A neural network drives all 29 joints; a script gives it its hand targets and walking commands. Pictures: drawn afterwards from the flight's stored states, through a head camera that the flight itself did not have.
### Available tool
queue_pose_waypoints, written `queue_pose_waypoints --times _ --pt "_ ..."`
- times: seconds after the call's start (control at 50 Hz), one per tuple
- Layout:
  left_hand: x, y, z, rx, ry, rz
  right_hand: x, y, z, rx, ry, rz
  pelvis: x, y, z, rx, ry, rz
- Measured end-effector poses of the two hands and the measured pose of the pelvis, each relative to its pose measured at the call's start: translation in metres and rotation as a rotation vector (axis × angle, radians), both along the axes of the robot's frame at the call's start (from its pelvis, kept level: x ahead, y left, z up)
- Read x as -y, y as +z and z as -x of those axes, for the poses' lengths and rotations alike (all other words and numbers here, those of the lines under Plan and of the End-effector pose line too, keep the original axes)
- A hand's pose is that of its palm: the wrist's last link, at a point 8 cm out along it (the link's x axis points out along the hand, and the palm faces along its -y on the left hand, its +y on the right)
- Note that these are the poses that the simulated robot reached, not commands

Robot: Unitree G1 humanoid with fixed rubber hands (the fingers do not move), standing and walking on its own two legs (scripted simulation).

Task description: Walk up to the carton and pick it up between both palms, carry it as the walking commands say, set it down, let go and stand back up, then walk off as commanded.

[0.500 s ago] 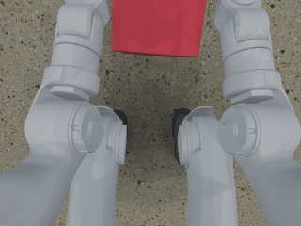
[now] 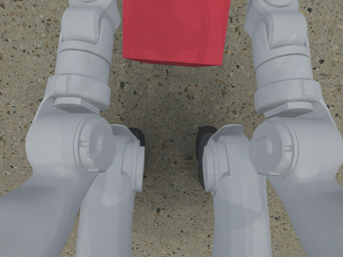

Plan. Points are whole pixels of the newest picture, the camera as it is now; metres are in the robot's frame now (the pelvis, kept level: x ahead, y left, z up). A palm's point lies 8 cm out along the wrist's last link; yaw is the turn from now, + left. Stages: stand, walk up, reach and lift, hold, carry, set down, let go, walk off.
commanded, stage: set down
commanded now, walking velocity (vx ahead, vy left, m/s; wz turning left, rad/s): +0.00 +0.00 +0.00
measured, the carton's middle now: out of the picture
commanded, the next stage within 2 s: none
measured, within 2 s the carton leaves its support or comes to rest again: neither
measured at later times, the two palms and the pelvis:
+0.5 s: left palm out of the picture +0.56 +0.10 -0.17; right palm out of the picture +0.55 -0.15 -0.17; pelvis +0.00 +0.00 +0.00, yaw +0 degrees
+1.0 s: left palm out of the picture +0.58 +0.12 -0.17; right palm out of the picture +0.57 -0.18 -0.16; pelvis +0.00 +0.00 +0.00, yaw +0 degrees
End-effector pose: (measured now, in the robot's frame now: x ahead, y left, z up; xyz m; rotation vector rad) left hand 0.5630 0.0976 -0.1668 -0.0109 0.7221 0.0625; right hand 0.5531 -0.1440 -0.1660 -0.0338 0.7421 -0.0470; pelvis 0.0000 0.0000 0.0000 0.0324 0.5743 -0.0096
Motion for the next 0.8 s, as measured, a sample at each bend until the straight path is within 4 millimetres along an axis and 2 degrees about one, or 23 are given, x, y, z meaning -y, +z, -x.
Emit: queue_pose_waypoints --times 0.46,0.62,0.8 --pt "-0.002 -0.002 0.000 0.019 -0.012 0.014 0.001 -0.002 0.000 0.023 0.009 -0.003 0.000 -0.005 0.001 0.013 0.000 0.000" --pt "-0.003 -0.002 -0.004 0.029 -0.070 -0.042 0.003 -0.007 0.001 0.028 0.007 0.006 0.000 -0.004 0.001 0.012 0.000 0.000" --pt "-0.015 -0.010 -0.013 0.018 -0.086 -0.092 0.031 -0.015 -0.005 0.021 -0.081 0.046 0.000 -0.004 -0.001 0.006 0.000 0.000"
